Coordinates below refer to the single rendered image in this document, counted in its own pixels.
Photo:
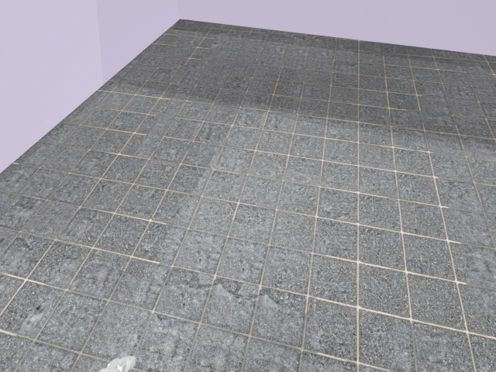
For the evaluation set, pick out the left robot hand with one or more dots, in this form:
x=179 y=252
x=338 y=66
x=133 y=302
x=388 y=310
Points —
x=120 y=365

